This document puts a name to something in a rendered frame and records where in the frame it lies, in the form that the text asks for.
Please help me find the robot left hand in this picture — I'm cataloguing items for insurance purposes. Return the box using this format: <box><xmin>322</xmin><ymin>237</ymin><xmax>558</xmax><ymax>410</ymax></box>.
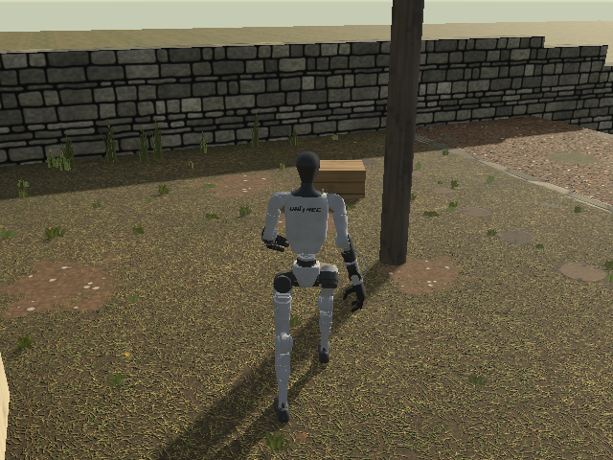
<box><xmin>266</xmin><ymin>235</ymin><xmax>289</xmax><ymax>252</ymax></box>

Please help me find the robot left upper arm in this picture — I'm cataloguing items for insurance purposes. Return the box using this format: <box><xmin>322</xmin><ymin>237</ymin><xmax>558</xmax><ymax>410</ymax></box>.
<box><xmin>262</xmin><ymin>192</ymin><xmax>288</xmax><ymax>241</ymax></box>

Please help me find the robot torso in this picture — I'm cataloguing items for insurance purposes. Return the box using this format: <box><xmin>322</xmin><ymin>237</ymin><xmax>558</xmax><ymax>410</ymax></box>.
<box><xmin>284</xmin><ymin>188</ymin><xmax>329</xmax><ymax>288</ymax></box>

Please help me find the robot right forearm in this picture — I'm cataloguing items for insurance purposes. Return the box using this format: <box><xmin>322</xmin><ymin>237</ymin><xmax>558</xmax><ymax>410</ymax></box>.
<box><xmin>341</xmin><ymin>234</ymin><xmax>363</xmax><ymax>286</ymax></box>

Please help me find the robot left forearm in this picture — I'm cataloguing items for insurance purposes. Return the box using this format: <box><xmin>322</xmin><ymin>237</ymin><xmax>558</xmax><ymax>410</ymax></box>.
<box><xmin>261</xmin><ymin>226</ymin><xmax>275</xmax><ymax>245</ymax></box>

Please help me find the robot right hand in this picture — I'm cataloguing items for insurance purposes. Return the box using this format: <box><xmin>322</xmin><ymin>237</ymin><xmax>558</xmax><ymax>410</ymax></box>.
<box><xmin>343</xmin><ymin>282</ymin><xmax>366</xmax><ymax>312</ymax></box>

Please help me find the robot right upper arm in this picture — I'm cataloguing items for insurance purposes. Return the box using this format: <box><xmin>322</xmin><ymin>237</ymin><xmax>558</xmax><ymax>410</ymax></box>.
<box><xmin>327</xmin><ymin>193</ymin><xmax>350</xmax><ymax>248</ymax></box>

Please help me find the left robot foot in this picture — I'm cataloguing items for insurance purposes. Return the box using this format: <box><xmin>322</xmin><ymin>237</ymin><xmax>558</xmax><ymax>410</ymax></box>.
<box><xmin>274</xmin><ymin>395</ymin><xmax>290</xmax><ymax>423</ymax></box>

